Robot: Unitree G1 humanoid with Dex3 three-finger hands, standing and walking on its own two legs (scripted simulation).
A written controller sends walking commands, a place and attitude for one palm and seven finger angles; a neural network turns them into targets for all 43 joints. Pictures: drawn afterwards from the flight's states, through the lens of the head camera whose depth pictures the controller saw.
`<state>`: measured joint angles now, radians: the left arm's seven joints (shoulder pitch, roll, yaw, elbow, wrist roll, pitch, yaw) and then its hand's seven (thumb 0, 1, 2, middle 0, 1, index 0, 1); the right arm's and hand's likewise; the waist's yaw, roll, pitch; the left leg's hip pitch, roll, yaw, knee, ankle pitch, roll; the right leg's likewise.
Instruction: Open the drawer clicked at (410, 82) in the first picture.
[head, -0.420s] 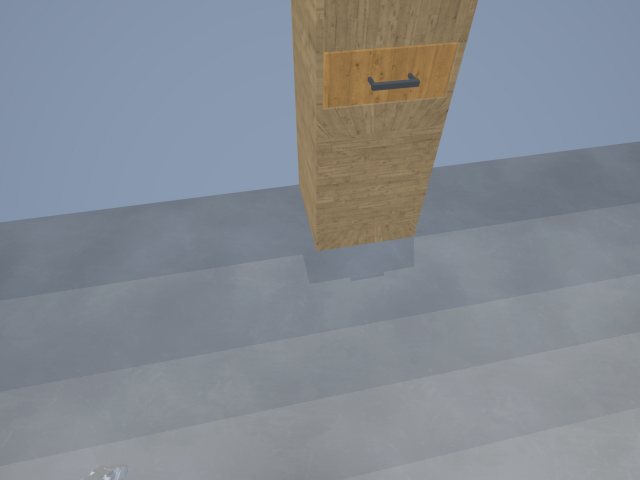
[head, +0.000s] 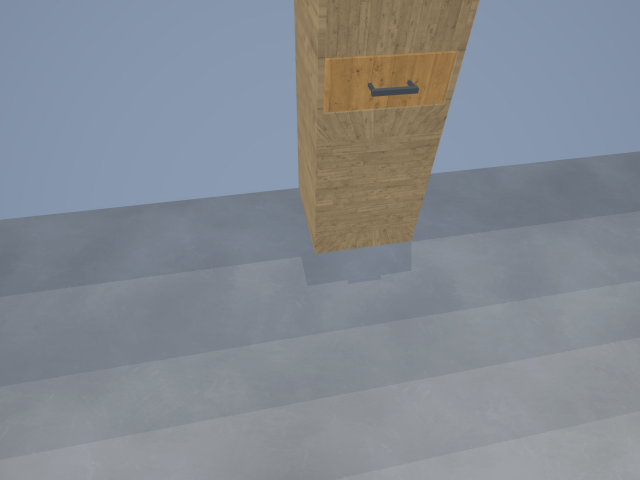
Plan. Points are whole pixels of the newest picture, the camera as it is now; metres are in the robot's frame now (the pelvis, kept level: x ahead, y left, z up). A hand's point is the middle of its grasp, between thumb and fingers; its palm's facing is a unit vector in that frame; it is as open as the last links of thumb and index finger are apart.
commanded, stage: stand and wait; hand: left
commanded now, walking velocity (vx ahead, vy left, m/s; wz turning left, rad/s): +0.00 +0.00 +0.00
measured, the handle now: (392, 88) +1.15 -0.14 -0.04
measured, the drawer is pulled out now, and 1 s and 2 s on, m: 0.00 0.00 0.00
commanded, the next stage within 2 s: look at it before walking up in 0.40 s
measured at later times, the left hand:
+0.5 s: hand out of the picture +0.06 +0.25 -0.15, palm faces -0.03 -0.94 -0.33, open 7.4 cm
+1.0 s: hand out of the picture +0.06 +0.25 -0.15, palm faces -0.03 -0.94 -0.33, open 7.4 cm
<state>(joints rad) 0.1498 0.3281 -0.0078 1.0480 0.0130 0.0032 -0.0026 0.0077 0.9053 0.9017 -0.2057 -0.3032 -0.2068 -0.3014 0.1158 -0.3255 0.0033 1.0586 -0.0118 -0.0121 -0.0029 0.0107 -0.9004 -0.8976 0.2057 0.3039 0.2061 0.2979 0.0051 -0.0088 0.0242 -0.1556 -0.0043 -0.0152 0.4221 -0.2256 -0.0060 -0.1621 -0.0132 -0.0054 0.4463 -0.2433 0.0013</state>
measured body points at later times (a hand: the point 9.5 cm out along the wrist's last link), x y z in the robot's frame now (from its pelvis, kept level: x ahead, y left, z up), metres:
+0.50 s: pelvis -0.01 +0.00 +0.00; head -0.01 +0.00 +0.45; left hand +0.06 +0.29 -0.13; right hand +0.05 -0.29 -0.13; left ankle +0.00 +0.13 -0.74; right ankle +0.00 -0.12 -0.74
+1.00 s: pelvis -0.01 +0.00 +0.00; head +0.00 +0.00 +0.45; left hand +0.06 +0.30 -0.13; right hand +0.07 -0.29 -0.13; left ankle +0.00 +0.13 -0.74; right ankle +0.00 -0.12 -0.74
